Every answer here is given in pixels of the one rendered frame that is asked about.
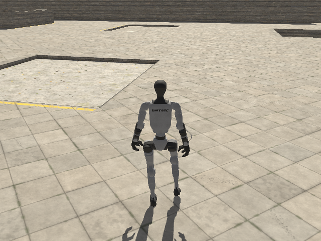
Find robot right forearm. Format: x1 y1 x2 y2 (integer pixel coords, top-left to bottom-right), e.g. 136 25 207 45
179 123 189 146

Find robot right upper arm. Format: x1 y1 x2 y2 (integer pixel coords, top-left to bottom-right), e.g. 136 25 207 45
171 101 184 130

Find robot left forearm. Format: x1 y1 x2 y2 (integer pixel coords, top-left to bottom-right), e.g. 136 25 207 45
132 122 142 142

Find robot right hand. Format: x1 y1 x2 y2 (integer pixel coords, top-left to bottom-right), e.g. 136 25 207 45
178 145 190 157

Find robot left shin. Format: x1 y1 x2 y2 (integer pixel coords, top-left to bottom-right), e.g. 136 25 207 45
147 168 155 200

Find robot left upper arm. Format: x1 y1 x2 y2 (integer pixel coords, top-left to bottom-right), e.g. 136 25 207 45
137 101 150 129

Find robot torso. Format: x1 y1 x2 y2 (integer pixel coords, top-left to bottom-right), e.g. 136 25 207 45
149 99 172 151

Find robot left hand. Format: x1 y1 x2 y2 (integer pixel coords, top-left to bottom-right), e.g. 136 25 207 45
131 140 143 151

